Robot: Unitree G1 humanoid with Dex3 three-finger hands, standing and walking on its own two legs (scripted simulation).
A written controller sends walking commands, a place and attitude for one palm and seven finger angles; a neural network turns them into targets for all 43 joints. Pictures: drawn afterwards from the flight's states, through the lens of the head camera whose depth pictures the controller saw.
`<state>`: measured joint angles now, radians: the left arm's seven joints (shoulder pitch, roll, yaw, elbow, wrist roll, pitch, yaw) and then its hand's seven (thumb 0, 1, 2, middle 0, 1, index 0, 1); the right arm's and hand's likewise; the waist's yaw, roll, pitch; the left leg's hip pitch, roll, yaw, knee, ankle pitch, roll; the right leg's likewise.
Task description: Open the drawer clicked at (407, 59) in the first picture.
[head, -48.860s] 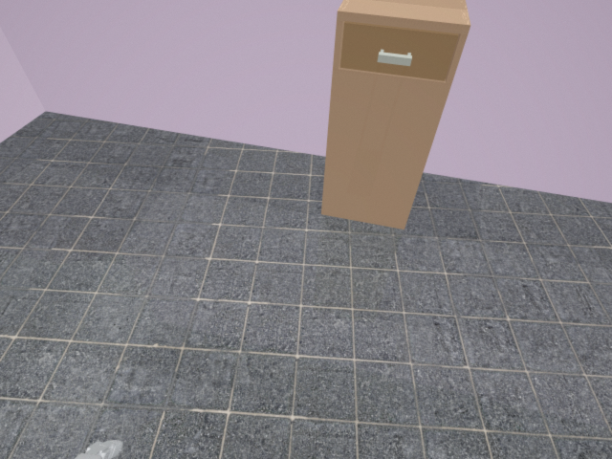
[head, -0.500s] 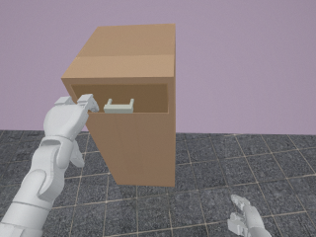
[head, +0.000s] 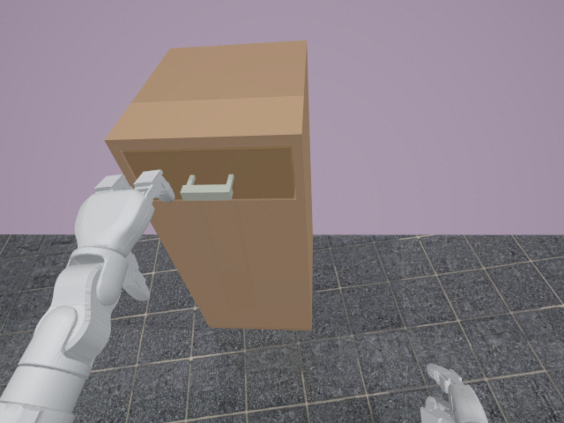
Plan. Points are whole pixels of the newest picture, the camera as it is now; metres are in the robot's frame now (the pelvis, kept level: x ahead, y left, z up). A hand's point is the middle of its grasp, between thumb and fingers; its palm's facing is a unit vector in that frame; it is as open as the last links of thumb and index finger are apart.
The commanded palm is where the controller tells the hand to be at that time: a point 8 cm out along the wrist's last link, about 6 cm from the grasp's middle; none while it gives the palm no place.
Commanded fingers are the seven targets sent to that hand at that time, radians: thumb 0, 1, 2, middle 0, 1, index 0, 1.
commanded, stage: move the hooked fingers above the handle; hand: left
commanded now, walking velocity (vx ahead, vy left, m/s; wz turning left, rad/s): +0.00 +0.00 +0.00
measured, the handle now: (209, 185) +0.54 +0.24 +0.00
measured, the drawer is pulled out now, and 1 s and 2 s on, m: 0.00 0.00 0.00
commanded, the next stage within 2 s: none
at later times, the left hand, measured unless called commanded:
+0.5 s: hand (160, 225) +0.36 +0.24 +0.09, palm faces +0.01 -0.06 -1.00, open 13.9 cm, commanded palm +0.34 +0.24 +0.15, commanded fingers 0.00 -0.50 0.30 -0.30 -1.20 -0.30 -1.20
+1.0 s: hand (181, 210) +0.41 +0.23 +0.07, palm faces -0.03 -0.05 -1.00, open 13.9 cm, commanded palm +0.40 +0.24 +0.13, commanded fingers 0.00 -0.50 0.30 -0.30 -1.20 -0.30 -1.20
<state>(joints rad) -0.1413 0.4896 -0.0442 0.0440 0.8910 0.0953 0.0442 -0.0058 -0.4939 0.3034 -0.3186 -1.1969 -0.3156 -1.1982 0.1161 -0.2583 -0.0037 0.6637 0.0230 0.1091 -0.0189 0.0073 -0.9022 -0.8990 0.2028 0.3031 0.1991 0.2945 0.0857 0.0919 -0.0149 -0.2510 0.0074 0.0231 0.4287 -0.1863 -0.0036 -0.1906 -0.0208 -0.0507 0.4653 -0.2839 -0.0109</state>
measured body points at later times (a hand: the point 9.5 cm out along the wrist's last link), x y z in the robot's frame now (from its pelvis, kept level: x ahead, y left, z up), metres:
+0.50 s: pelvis +0.01 +0.00 +0.00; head +0.03 -0.03 +0.45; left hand +0.35 +0.24 +0.15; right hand +0.17 -0.24 -0.12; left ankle +0.02 +0.12 -0.74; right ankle -0.02 -0.11 -0.74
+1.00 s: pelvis +0.02 +0.01 -0.01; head +0.05 -0.02 +0.44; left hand +0.41 +0.23 +0.13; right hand +0.15 -0.25 -0.14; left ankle +0.02 +0.12 -0.74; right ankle -0.02 -0.11 -0.74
